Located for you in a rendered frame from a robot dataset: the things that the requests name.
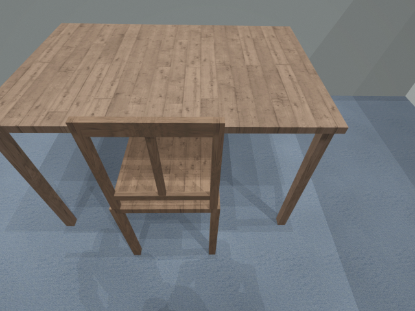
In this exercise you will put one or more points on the table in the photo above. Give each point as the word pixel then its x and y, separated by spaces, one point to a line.
pixel 258 78

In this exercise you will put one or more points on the chair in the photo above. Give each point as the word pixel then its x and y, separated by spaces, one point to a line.
pixel 171 165

